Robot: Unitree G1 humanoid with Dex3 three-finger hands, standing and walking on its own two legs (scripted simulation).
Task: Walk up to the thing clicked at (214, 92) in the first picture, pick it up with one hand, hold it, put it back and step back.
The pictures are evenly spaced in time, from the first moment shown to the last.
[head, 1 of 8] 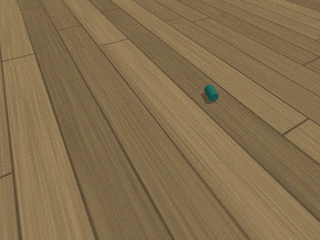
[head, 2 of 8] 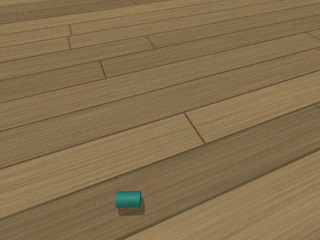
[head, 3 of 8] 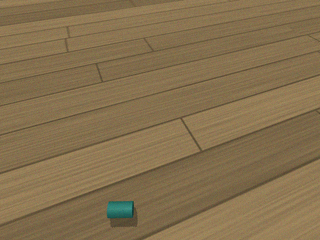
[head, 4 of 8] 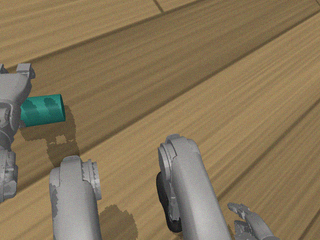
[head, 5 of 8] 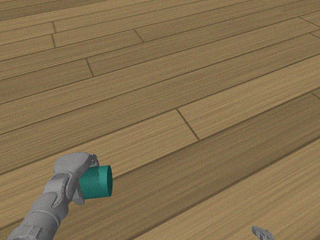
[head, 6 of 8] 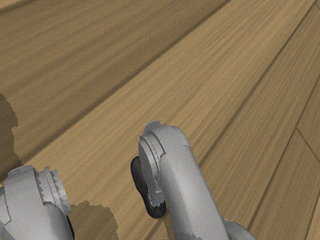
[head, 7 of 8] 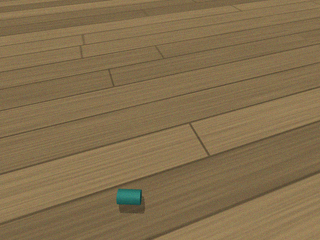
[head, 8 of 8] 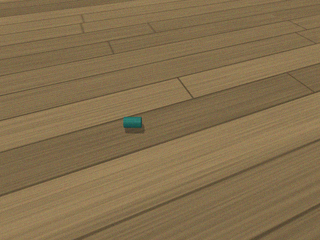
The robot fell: no
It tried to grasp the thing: yes
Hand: left
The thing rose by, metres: 0.65
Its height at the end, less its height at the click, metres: +0.00
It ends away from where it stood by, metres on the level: 0.08
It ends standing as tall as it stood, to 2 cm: yes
